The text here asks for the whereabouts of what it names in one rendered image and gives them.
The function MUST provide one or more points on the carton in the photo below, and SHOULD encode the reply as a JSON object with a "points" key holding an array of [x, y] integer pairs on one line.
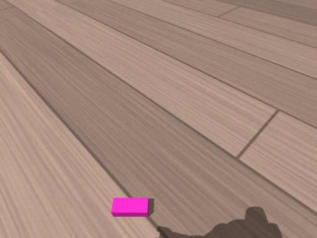
{"points": [[130, 207]]}

